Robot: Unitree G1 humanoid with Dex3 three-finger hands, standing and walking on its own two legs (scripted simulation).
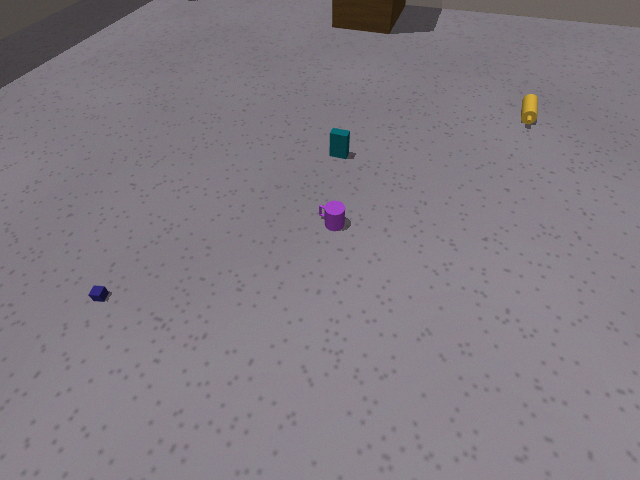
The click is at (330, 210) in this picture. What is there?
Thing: mug
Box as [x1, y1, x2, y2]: [319, 201, 344, 230]
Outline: 319,205 319,214 325,217 325,226 330,230 340,229 343,226 344,222 344,205 339,201 330,201 324,206
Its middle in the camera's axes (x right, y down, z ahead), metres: +0.06 -0.09 +1.68
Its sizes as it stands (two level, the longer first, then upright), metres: 0.121 0.087 0.100
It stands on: the floor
